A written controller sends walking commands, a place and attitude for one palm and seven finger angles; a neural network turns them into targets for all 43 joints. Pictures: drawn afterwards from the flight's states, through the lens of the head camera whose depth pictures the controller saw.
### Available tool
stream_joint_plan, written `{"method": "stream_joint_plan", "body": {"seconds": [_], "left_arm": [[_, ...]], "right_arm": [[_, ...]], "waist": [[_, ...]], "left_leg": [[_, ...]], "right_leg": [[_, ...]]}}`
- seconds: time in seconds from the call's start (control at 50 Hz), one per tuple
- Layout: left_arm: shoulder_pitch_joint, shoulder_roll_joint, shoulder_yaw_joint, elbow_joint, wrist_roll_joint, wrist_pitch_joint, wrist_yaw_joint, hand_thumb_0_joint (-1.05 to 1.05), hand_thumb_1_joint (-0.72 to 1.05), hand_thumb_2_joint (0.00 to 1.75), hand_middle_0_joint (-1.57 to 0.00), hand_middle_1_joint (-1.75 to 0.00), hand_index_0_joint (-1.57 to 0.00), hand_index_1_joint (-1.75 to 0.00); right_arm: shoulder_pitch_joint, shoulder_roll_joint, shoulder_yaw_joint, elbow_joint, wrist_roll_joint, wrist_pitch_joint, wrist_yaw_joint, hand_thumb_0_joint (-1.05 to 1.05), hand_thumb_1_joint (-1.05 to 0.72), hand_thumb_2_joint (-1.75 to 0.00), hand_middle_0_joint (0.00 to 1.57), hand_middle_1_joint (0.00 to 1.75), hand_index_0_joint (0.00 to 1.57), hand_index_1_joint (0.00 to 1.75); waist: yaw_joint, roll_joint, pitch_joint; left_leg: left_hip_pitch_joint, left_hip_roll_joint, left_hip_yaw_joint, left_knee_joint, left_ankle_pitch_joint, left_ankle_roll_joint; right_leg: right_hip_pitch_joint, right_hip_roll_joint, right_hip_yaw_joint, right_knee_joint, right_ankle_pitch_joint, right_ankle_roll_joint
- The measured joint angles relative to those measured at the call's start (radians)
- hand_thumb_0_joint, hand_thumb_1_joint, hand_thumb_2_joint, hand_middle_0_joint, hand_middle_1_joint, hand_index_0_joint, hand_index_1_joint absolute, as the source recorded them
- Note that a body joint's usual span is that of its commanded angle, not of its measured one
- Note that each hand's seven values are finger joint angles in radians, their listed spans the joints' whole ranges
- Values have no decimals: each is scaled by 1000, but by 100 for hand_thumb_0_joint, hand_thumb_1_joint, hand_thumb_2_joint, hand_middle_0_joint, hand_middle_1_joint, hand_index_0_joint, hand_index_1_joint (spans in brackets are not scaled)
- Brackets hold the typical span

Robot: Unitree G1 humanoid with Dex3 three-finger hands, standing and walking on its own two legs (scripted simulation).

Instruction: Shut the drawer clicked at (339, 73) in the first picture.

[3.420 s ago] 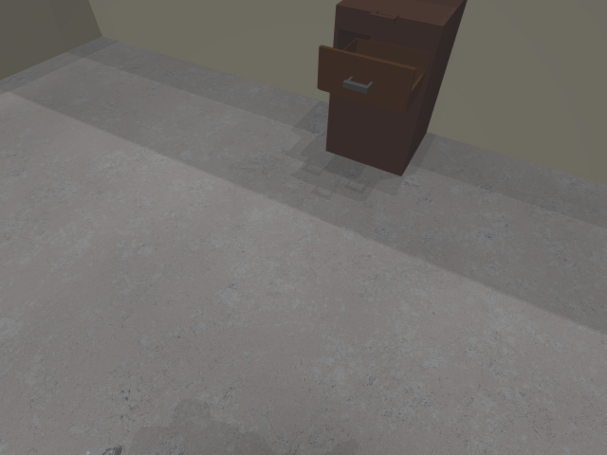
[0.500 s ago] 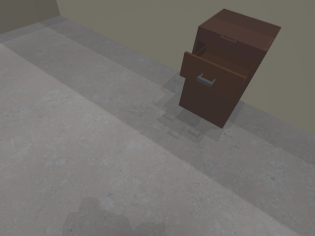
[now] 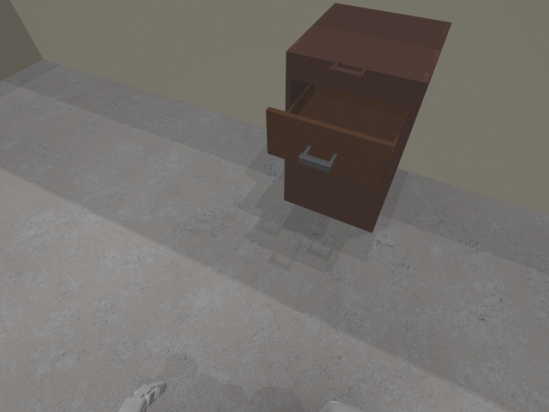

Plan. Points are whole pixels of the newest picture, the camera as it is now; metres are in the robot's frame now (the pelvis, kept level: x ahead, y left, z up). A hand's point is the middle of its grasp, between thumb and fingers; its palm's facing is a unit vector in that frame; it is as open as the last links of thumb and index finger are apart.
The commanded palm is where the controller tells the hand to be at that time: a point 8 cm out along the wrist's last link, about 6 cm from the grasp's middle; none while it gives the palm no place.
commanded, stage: turn to face it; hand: left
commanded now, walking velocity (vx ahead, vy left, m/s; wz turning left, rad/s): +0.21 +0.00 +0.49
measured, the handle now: (318, 157) +0.82 -0.12 -0.20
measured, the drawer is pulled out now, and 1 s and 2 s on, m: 0.19 0.19 0.19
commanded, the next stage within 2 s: take the last steps up to it in 1.02 s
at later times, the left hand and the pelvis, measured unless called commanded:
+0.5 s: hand out of the picture +0.13 +0.20 -0.16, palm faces -0.05 -0.99 -0.16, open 7.4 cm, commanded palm none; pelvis +0.10 +0.02 +0.02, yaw -10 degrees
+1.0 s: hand (208, 338) +0.27 +0.13 -0.14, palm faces -0.35 -0.91 -0.24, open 7.4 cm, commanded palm none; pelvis +0.10 -0.01 +0.02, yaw -23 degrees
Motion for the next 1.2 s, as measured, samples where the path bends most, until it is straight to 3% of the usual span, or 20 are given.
{"method": "stream_joint_plan", "body": {"seconds": [0.06,0.14,0.2,0.28,0.3,0.34,0.4,0.44,0.48,0.54,0.62,0.68,0.7,0.76,0.84,0.98,1.04,1.08,1.14,1.2], "left_arm": [[43,-21,-3,20,0,3,17,0,91,90,-20,-30,-20,-30],[99,-5,10,36,2,4,39,-2,95,90,-20,-30,-21,-30],[140,-2,-1,60,5,15,32,-1,94,90,-20,-30,-20,-30],[196,-11,-1,84,4,45,21,0,93,90,-20,-30,-20,-30],[211,-13,1,89,2,54,19,0,92,90,-20,-30,-20,-30],[227,-11,6,96,-3,77,15,0,92,90,-20,-30,-20,-30],[217,-1,16,94,-1,108,10,1,91,90,-20,-30,-20,-30],[206,5,24,82,2,118,4,1,91,90,-20,-30,-20,-30],[194,10,30,62,2,124,1,1,91,90,-20,-30,-20,-30],[173,15,37,29,0,133,-1,1,91,90,-19,-30,-20,-30],[137,23,40,-14,2,135,-1,1,91,90,-19,-30,-20,-30],[118,39,38,-51,5,116,-2,1,91,90,-19,-30,-20,-30],[108,42,37,-57,9,104,2,1,91,90,-19,-30,-20,-30],[80,34,24,-72,5,88,15,1,91,90,-19,-30,-20,-30],[75,28,15,-76,2,94,23,1,91,90,-19,-30,-20,-30],[64,23,4,-65,3,103,18,1,90,90,-20,-30,-20,-30],[59,23,5,-58,5,107,17,1,90,90,-20,-30,-21,-30],[59,26,7,-50,1,113,18,1,90,90,-20,-30,-21,-30],[61,40,13,-35,-8,126,15,1,90,90,-20,-30,-21,-30],[69,46,18,-17,0,139,8,1,90,90,-20,-30,-20,-30]], "right_arm": [[-64,-16,-11,-39,-8,11,1,1,-91,-90,20,29,20,29],[-151,-30,-20,-107,-13,15,3,1,-92,-90,20,29,20,29],[-220,-47,-21,-141,-16,11,-3,1,-93,-90,20,29,20,29],[-285,-66,-13,-170,-10,-2,-5,1,-94,-90,20,29,20,29],[-295,-67,-10,-177,-9,-5,-7,1,-94,-90,20,29,20,29],[-309,-62,-3,-190,-10,-15,-13,1,-94,-90,20,29,20,29],[-321,-41,15,-210,-15,-9,-20,1,-93,-90,20,29,20,29],[-321,-29,21,-220,-15,-2,-22,1,-92,-90,20,29,20,29],[-317,-21,23,-224,-14,6,-22,1,-92,-90,20,29,20,29],[-312,-25,9,-232,-11,10,-24,0,-93,-90,20,30,21,30],[-302,-49,-7,-233,-16,25,-13,0,-93,-90,21,30,21,30],[-278,-72,-22,-233,-13,39,-5,0,-92,-90,21,30,21,30],[-271,-82,-27,-231,-10,46,-3,0,-92,-90,21,30,21,30],[-264,-115,-36,-216,-7,82,-10,1,-92,-90,20,30,20,30],[-258,-130,-38,-206,-10,88,-9,1,-92,-90,20,29,20,29],[-237,-117,-24,-206,-7,82,-13,1,-92,-90,20,29,20,29],[-236,-102,-14,-205,-2,76,-17,1,-91,-90,20,29,20,29],[-233,-90,-6,-207,1,65,-22,1,-91,-90,20,29,20,29],[-225,-63,8,-208,-4,51,-26,1,-91,-90,20,29,20,29],[-209,-40,24,-208,-13,43,-28,1,-91,-90,20,29,20,29]], "waist": [[-1,13,-19],[14,13,-50],[39,10,-57],[78,-2,-55],[85,-4,-56],[88,-19,-57],[97,-47,-43],[98,-52,-35],[99,-51,-31],[92,-39,-25],[72,-11,-17],[60,3,-18],[59,9,-19],[55,36,-9],[46,34,-18],[41,3,-35],[48,-12,-37],[49,-23,-39],[46,-56,-42],[41,-64,-46]], "left_leg": [[-168,19,-25,92,103,-2],[-276,48,-9,-86,180,-26],[-263,50,8,-269,216,-44],[-161,24,24,-471,243,-59],[-121,18,31,-530,270,-62],[-86,12,45,-570,280,-18],[-70,16,86,-559,241,13],[-47,23,110,-588,248,10],[-27,30,135,-617,257,7],[-8,44,170,-639,261,1],[-6,79,210,-613,243,-18],[-34,111,228,-525,197,-45],[-64,117,213,-458,129,-56],[-176,68,64,-198,-20,-66],[-243,25,-9,-48,67,-79],[-165,-8,-29,-230,72,-79],[-100,-22,-30,-360,57,-68],[-38,-31,-26,-493,113,-59],[7,-44,-2,-584,170,1],[28,-39,18,-619,180,13]], "right_leg": [[76,11,-24,-86,5,13],[146,20,-40,-181,18,9],[172,31,-21,-206,13,15],[183,44,28,-170,-26,34],[180,49,41,-148,-43,41],[150,50,65,-68,-109,52],[39,48,99,218,-275,65],[-30,40,102,378,-261,74],[-71,24,100,444,-229,87],[-81,2,87,398,-217,101],[-29,-9,67,213,-207,100],[58,-4,59,6,-83,82],[54,3,63,-3,-65,59],[46,24,66,15,-86,20],[79,51,92,-83,-33,14],[103,85,135,-169,22,9],[99,98,153,-171,30,15],[90,106,165,-156,26,24],[56,102,183,-78,-43,44],[-14,97,184,164,-186,63]]}}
